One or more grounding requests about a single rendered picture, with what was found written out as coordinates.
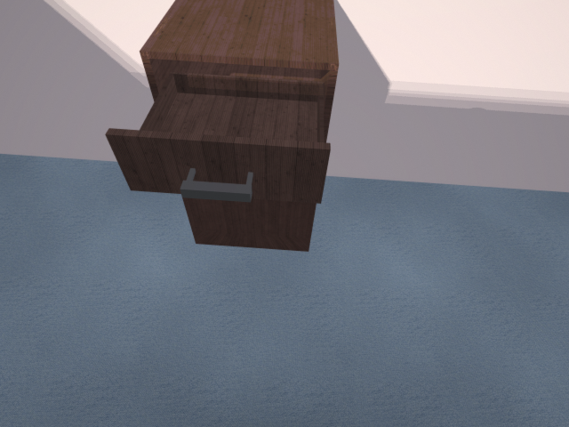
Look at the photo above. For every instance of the handle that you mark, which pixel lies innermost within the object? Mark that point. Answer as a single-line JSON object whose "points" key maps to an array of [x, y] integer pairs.
{"points": [[216, 190]]}

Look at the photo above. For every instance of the drawer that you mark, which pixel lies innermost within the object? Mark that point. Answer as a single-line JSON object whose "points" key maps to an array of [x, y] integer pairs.
{"points": [[225, 127]]}

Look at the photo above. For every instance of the cabinet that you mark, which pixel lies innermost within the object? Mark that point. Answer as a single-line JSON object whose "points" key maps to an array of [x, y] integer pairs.
{"points": [[281, 39]]}

